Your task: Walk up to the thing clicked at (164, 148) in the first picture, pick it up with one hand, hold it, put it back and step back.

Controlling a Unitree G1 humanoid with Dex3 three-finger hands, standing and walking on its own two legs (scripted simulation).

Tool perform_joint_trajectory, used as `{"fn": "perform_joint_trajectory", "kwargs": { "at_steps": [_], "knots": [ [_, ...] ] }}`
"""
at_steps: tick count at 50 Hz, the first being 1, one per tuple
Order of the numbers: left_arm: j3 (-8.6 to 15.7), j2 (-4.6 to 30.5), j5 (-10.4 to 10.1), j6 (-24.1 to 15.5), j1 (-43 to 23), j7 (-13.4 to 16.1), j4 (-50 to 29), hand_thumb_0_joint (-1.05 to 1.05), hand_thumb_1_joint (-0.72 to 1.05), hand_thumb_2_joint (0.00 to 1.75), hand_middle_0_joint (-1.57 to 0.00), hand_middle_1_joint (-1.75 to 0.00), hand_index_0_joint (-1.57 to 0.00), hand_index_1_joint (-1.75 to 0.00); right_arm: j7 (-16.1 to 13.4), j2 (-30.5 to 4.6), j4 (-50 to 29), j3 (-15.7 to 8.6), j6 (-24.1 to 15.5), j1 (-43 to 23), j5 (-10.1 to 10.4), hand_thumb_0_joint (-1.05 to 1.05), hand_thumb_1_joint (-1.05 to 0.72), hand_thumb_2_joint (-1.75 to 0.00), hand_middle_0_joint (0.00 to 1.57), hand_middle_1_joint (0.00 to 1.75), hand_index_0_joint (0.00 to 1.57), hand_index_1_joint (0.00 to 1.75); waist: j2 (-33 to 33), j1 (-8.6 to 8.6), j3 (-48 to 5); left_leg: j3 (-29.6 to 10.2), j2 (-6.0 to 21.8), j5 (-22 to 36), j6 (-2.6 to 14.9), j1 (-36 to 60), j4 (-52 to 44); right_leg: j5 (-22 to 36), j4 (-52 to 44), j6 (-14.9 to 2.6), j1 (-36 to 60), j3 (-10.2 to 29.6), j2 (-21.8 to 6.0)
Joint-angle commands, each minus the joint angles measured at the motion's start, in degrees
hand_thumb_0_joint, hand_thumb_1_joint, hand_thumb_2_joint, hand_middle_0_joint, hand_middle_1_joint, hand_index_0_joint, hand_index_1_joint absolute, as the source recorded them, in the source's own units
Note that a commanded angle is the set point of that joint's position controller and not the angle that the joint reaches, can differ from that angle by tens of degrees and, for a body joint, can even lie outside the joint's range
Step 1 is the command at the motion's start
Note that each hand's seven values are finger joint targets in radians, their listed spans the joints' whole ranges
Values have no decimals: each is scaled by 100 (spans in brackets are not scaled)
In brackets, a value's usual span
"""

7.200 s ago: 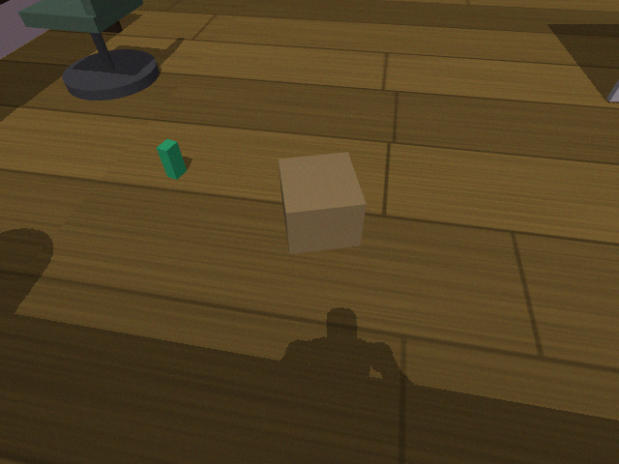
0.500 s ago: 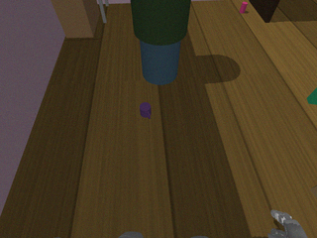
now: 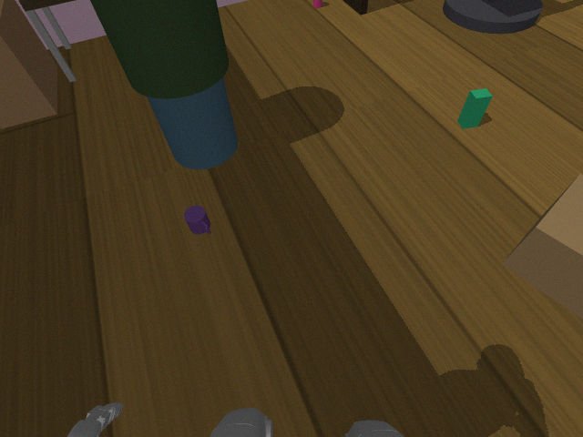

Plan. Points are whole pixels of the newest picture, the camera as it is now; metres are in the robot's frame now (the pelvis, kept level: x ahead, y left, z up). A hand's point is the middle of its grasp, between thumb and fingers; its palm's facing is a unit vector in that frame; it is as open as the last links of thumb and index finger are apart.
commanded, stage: walk up
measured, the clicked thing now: (474, 109) +1.52 -0.84 -0.67
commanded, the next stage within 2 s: stand in 1.12 s
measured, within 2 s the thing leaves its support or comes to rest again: neither
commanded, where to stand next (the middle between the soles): +0.06 +0.01 m, yaw -12 degrees
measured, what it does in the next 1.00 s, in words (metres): steps on the spot: left foot, then right foot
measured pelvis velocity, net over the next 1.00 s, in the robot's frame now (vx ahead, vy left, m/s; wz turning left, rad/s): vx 0.01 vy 0.00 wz -0.23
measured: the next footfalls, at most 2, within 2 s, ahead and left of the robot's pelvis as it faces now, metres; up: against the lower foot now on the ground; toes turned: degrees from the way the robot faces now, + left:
left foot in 0.22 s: +0.08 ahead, +0.13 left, +0.00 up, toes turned -10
right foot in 0.50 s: +0.03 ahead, -0.13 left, +0.00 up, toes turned -8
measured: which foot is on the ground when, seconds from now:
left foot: up 0.00-0.20, down 0.22-1.00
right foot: down 0.00-0.24, up 0.26-0.48, down 0.50-1.00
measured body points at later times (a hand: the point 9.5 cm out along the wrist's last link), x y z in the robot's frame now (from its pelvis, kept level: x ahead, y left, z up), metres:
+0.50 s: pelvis +0.00 +0.00 -0.01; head +0.04 +0.00 +0.44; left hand +0.14 +0.31 -0.12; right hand +0.04 -0.33 -0.11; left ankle +0.05 +0.13 -0.72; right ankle -0.01 -0.13 -0.73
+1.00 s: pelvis +0.01 +0.00 +0.01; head +0.01 -0.01 +0.46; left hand +0.17 +0.27 -0.10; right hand +0.02 -0.31 -0.12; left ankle +0.04 +0.14 -0.72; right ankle -0.01 -0.13 -0.72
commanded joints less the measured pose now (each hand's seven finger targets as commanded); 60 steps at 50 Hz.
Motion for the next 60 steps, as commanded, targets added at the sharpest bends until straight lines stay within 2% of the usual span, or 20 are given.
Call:
{"fn": "perform_joint_trajectory", "kwargs": {
  "at_steps": [1,7,10,11,12,13,14,17,20,24,25,26,27,33,35,36,37,41,55,60],
  "knots": [
    [416,1471,-7,-136,105,227,-452,0,90,90,-20,-30,-20,-30,-56,-1076,-441,-226,-273,78,-20,0,-90,-90,20,30,20,30,-1249,234,-581,-353,-10,293,-14,-767,224,922,-1489,-1042,360,1630,-1183],
    [399,1481,44,-89,173,191,-598,0,90,90,-20,-30,-20,-30,-64,-915,-375,-217,-412,-11,-48,0,-90,-90,20,30,20,30,-1260,327,-785,-179,-238,575,28,82,-1289,2393,-801,-1079,-38,1532,-1096],
    [308,1295,-82,13,-236,165,-740,0,90,90,-20,-30,-20,-30,-130,-930,-173,-294,-499,529,-82,0,-90,-90,20,30,20,30,-888,-74,-920,-159,-363,1715,178,1319,-2590,2104,-34,-704,-860,1469,-887],
    [214,979,-125,20,-168,171,-780,0,90,90,-20,-30,-20,-30,-149,-1199,-242,-350,-542,500,-161,0,-90,-90,20,30,20,30,-101,-72,-930,-1321,423,1725,400,1460,-3247,1309,564,-301,-1251,1296,-384],
    [167,847,-145,47,-75,196,-720,0,90,90,-20,-30,-20,-30,-143,-1664,-362,-414,-582,233,-149,0,-90,-90,20,30,20,30,890,5,-849,-3135,1763,1295,1016,1159,-4040,-572,1421,-3,-1588,724,448],
    [343,1403,-48,68,-68,273,-550,0,90,90,-20,-30,-20,-30,-101,-1817,-417,-461,-598,11,-69,0,-90,-90,20,30,20,30,654,14,-734,-3490,2324,1427,1588,563,-3976,-1696,2398,68,-1164,830,255],
    [353,1438,-52,65,89,261,-447,0,90,90,-20,-30,-20,-30,-108,-1640,-450,-435,-613,-165,-79,0,-90,-90,20,30,20,30,434,190,-572,-3143,2207,1778,1700,496,-3867,-1563,2802,89,-1221,811,123],
    [354,1285,-93,18,286,163,-218,0,90,90,-20,-30,-20,-30,-138,-1439,-442,-339,-621,-297,-91,0,-90,-90,20,30,20,30,722,260,-496,-1527,1348,2474,1177,648,-3415,-1146,2224,60,-1202,568,-55],
    [308,1098,-60,-68,72,80,-201,0,90,90,-20,-30,-20,-30,-90,-1392,-429,-312,-552,-126,-171,0,-90,-90,20,30,20,30,961,42,-852,-1092,1186,3102,1122,1017,-3039,-1170,1007,162,-753,48,-88],
    [303,1062,17,-173,583,181,163,0,90,90,-20,-30,-20,-30,-38,-1206,-526,-180,-368,-429,-46,0,-90,-90,20,30,20,30,703,364,-1093,-654,953,3070,740,314,-2077,346,-966,31,679,-269,92],
    [349,1288,61,-243,555,221,160,0,90,90,-20,-30,-20,-30,-30,-873,-534,-76,-336,-326,4,0,-90,-90,20,30,20,30,-14,353,-1181,-493,700,2538,453,-40,-1433,587,-1251,-99,999,714,-393],
    [376,1668,90,-330,250,244,14,0,90,90,-20,-30,-20,-30,-12,-569,-625,21,-313,-440,52,0,-90,-90,20,30,20,30,-942,234,-939,-128,26,1174,16,-775,-986,880,-1566,-605,751,2621,-1549],
    [367,1934,66,-325,17,229,-7,0,90,90,-20,-30,-20,-30,-93,-907,-531,-100,-258,-615,38,0,-90,-90,20,30,20,30,-1059,273,-847,-458,32,-313,49,-161,-473,1067,-1490,-1336,-230,2986,-2109],
    [178,1418,-20,-327,-352,245,136,0,90,90,-20,-30,-20,-30,-51,-827,64,-47,-398,-272,56,0,-90,-90,20,30,20,30,-1198,45,-987,-288,-85,1114,133,728,-2404,2647,-614,-655,37,1256,-1077],
    [99,1121,-118,-291,-392,232,140,0,90,90,-20,-30,-20,-30,-76,-1063,200,-124,-477,-225,-29,0,-90,-90,20,30,20,30,-555,46,-1290,-1017,487,2719,346,1534,-3035,2160,-230,-242,-415,965,-794],
    [76,1043,-172,-254,-258,228,297,0,90,90,-20,-30,-20,-30,-53,-1265,168,-136,-500,-634,8,0,-90,-90,20,30,20,30,-197,257,-1227,-1457,846,2342,659,1054,-3117,944,-188,-55,-197,600,-337],
    [91,1127,-139,-240,-239,243,449,0,90,90,-20,-30,-20,-30,-20,-1270,180,-112,-499,-819,21,0,-90,-90,20,30,20,30,-85,322,-1080,-1438,977,2092,767,659,-3182,415,-262,-36,186,469,-301],
    [84,1244,-118,-319,-493,215,665,0,90,90,-20,-30,-20,-30,-18,-1014,448,35,-480,-883,61,0,-90,-90,20,30,20,30,-112,214,-940,-591,323,2155,263,830,-3057,1458,-874,-203,297,967,-687],
    [-8,1070,-102,-245,-1038,193,1271,0,90,90,-20,-30,-20,-30,6,-856,1067,94,-453,-1177,22,0,-90,-90,20,30,20,30,-362,201,-888,-466,406,1957,168,1352,-3785,1326,-1704,-21,355,931,-657],
    [-59,1050,-67,-252,-1050,177,1406,0,90,90,-20,-30,-20,-30,-21,-863,1194,85,-492,-1202,19,0,-90,-90,20,30,20,30,-293,185,-1081,-598,476,2613,88,1548,-3977,1671,-1790,101,598,731,-739]
  ]
}}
